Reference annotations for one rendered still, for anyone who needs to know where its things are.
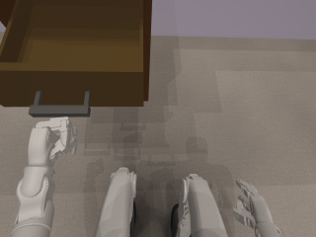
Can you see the right robot shin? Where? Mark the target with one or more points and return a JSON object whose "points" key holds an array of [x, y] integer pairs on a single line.
{"points": [[184, 225]]}

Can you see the right robot hand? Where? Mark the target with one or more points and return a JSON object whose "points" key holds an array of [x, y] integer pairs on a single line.
{"points": [[256, 210]]}

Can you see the robot left forearm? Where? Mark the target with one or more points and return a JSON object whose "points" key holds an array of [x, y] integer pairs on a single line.
{"points": [[36, 208]]}

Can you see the left robot hand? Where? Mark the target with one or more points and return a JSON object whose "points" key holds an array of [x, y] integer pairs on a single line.
{"points": [[58, 132]]}

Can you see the drawer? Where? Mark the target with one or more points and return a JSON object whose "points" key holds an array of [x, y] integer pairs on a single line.
{"points": [[67, 47]]}

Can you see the robot right forearm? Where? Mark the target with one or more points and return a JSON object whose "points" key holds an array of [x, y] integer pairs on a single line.
{"points": [[267, 229]]}

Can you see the handle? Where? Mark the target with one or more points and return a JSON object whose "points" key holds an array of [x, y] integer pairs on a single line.
{"points": [[60, 111]]}

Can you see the right robot thigh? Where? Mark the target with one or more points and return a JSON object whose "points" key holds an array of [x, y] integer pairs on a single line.
{"points": [[206, 220]]}

